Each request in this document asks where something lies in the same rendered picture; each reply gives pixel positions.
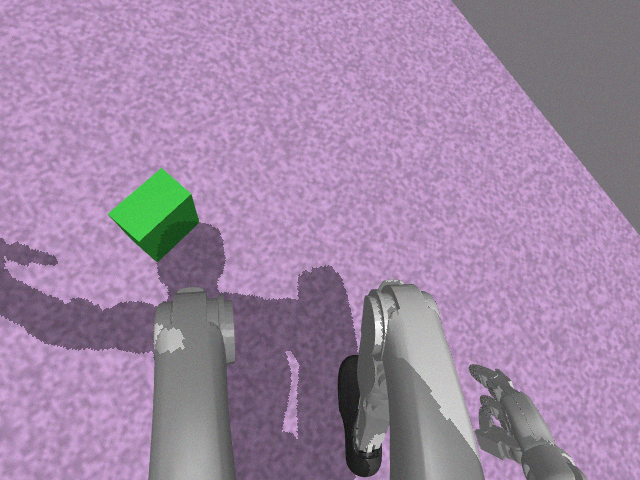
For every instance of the right robot foot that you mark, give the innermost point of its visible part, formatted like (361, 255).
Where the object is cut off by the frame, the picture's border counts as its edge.
(360, 463)

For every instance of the right robot hand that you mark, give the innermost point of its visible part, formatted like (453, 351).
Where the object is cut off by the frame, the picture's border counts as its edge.
(516, 412)

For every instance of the carton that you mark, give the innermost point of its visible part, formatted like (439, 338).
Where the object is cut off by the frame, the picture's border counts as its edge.
(157, 215)

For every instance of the right robot arm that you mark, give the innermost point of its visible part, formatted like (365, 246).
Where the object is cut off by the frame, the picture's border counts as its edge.
(548, 462)

